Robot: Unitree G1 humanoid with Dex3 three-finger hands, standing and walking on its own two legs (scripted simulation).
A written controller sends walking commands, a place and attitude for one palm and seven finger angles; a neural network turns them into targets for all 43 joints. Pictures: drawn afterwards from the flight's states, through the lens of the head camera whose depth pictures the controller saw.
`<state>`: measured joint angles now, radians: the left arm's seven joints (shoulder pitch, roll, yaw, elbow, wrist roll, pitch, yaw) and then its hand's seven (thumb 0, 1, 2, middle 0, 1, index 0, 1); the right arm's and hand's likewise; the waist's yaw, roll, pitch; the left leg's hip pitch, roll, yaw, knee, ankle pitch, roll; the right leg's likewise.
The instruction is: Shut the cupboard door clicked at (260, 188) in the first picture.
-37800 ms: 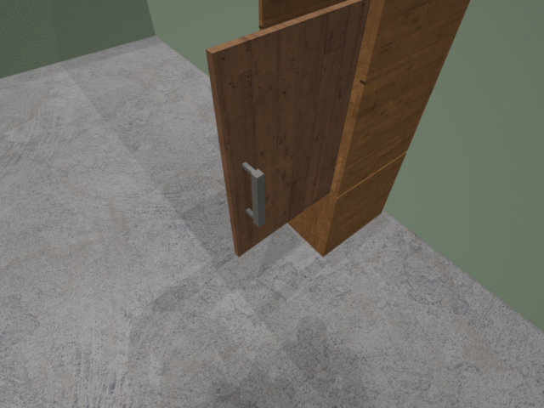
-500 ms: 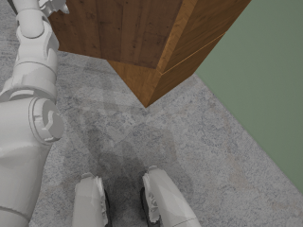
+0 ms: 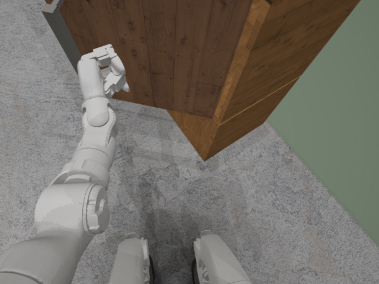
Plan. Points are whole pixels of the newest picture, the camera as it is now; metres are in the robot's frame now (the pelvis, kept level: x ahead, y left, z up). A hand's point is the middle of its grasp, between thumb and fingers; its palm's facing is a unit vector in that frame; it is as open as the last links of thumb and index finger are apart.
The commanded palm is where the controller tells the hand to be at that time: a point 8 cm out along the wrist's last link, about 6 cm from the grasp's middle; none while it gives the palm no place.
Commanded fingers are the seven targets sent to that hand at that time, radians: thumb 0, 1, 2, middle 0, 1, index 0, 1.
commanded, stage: pull the fist back off the door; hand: left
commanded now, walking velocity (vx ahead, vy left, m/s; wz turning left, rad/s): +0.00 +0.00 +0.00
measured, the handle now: (72, 39) +0.64 +0.19 +0.04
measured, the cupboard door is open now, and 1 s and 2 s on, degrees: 45 45 45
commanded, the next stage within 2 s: draw the hand back to the body in 0.20 s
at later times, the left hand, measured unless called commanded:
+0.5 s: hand (113, 89) +0.48 +0.09 +0.08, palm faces +0.16 -0.99 -0.06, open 3.1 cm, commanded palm +0.41 +0.15 +0.09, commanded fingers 0.00 0.90 0.90 -1.30 -1.50 -1.30 -1.50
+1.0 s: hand (10, 153) +0.33 +0.18 +0.18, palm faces +0.10 -0.97 -0.22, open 3.1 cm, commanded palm +0.28 +0.24 +0.20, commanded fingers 0.00 0.90 0.90 -0.89 -1.05 -0.89 -1.05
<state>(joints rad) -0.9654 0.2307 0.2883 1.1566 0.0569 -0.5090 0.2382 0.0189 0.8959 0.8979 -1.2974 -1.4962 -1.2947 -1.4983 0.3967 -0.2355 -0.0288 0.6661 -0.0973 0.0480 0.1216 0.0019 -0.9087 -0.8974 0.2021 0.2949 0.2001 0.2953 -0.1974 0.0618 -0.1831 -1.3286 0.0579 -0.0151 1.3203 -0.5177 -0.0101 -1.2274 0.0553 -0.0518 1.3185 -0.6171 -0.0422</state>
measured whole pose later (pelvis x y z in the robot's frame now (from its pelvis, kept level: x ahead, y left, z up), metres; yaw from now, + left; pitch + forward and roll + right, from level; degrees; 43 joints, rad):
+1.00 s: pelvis +0.02 +0.01 +0.11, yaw +1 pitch +5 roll +0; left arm 0.00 0.25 0.02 0.20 -0.07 -0.15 0.06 0.02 0.89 0.90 -1.13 -1.31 -1.13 -1.31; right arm 0.20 -0.24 0.01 0.54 0.06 0.10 -0.08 0.01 -0.91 -0.90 0.20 0.29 0.20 0.29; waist -0.02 0.04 -0.08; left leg -0.46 0.01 0.04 0.70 -0.32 0.01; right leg -0.38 0.01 0.00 0.70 -0.41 -0.01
